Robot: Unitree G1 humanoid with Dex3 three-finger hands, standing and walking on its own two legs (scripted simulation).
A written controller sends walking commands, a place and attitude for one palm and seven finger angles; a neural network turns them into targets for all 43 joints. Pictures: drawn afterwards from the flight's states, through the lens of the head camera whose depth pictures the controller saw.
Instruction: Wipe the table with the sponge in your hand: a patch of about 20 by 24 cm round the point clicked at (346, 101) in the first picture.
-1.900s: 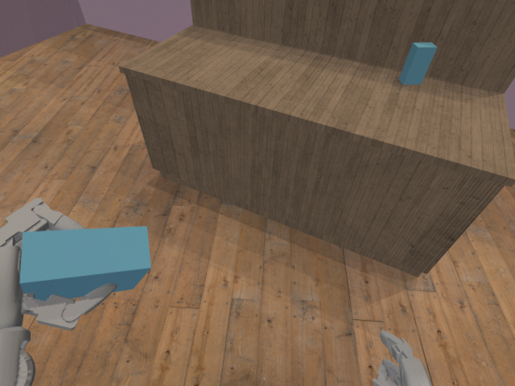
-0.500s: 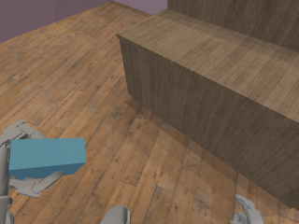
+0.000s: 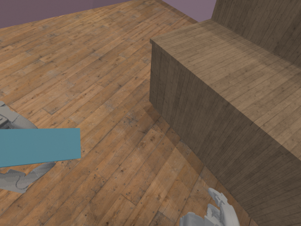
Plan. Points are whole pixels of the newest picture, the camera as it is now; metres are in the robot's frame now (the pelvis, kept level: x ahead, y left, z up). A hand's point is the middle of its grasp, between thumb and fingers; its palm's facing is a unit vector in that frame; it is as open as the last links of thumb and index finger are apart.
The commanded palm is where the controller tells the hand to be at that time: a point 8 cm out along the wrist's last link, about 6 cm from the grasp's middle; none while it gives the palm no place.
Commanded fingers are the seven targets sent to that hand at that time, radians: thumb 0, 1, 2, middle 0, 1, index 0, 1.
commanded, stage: walk to a spot facing it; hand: left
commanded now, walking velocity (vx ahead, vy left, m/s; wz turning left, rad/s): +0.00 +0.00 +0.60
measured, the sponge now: (48, 147) +0.22 +0.20 +0.18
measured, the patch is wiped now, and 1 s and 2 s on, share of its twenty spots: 0.00 0.00 0.00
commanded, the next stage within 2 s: none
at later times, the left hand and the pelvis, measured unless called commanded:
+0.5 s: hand (16, 153) +0.20 +0.24 +0.19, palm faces +0.60 -0.68 -0.42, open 9.4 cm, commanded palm +0.13 +0.27 +0.18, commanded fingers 0.00 0.10 1.30 -1.20 -1.60 -1.20 -1.60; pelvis +0.06 -0.04 -0.02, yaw +16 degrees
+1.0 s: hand out of the picture +0.07 +0.19 +0.16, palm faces +0.79 -0.43 -0.43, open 9.4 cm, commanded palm +0.00 +0.20 +0.18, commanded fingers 0.00 0.10 1.30 -1.20 -1.60 -1.20 -1.60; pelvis +0.03 -0.13 +0.00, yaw +35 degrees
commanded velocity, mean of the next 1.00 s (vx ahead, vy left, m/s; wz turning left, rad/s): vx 0.00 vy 0.00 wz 0.60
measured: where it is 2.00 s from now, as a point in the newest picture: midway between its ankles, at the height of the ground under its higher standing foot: outside the picture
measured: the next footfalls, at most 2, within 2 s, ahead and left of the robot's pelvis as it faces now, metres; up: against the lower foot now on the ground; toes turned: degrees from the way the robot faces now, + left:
right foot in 0.12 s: +0.13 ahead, -0.18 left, +0.00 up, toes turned -4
left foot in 0.46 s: +0.08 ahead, +0.08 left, +0.00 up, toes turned +23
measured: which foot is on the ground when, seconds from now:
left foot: down 0.00-0.12, up 0.14-0.44, down 0.46-0.84, up 0.86-1.00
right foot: up 0.00-0.10, down 0.12-0.48, up 0.50-0.82, down 0.84-1.00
